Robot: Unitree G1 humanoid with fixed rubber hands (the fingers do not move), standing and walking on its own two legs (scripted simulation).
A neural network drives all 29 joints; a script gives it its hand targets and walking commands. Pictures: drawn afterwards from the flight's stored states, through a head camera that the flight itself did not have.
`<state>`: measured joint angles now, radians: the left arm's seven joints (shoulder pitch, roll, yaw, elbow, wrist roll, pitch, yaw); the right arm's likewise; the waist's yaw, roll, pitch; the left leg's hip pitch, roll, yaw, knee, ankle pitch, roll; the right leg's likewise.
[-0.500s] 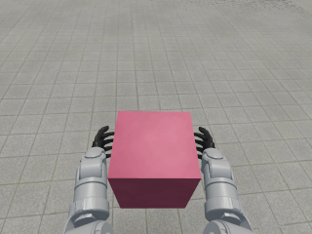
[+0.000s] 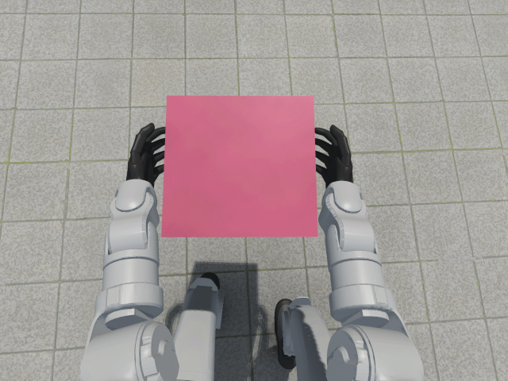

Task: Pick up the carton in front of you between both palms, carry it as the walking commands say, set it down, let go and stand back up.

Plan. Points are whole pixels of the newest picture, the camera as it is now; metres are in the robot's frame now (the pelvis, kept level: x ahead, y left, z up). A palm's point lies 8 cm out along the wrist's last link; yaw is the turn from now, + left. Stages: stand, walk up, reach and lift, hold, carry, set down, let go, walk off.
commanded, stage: set down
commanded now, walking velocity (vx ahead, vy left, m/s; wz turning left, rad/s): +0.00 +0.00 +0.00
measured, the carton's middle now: (242, 180) +0.42 +0.07 -0.15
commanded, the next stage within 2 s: none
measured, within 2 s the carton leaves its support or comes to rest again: neither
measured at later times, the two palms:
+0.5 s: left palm (156, 179) +0.42 +0.24 -0.23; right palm (302, 170) +0.48 -0.05 -0.22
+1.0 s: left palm (162, 184) +0.45 +0.27 -0.38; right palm (279, 170) +0.52 -0.03 -0.38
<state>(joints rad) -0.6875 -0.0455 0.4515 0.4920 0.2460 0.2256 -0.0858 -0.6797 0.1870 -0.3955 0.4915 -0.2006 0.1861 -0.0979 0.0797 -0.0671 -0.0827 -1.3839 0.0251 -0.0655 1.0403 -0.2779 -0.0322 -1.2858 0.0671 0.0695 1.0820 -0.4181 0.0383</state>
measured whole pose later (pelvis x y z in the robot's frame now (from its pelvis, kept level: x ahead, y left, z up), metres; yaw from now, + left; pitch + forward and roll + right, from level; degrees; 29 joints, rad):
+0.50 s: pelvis -0.04 +0.01 -0.13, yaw -2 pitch +47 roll -4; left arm -1.02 0.02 0.51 0.54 0.27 0.37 -0.03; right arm -1.09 0.05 -0.46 0.66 -0.21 0.30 -0.08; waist 0.10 -0.10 -0.10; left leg -1.99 0.01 -0.08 1.54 -0.37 -0.03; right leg -1.88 0.10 0.07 1.59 -0.54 0.07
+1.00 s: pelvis -0.05 +0.00 -0.23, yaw -3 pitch +47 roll -4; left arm -1.29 0.16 0.53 0.66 0.20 0.34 -0.01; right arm -1.43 -0.11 -0.29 0.85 -0.10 0.28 -0.17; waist 0.15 -0.10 0.16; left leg -2.27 0.00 -0.10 1.87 -0.43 -0.06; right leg -2.15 0.13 0.05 1.94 -0.62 0.08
